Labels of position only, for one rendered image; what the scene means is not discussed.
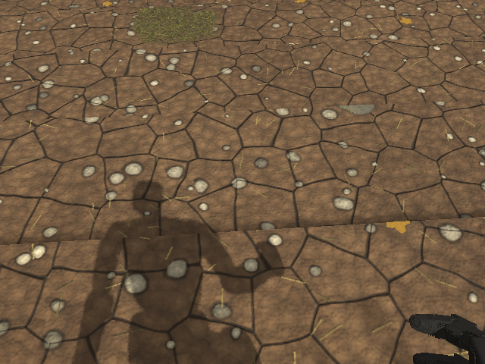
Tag robot right hand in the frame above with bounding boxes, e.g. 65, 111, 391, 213
409, 314, 485, 364

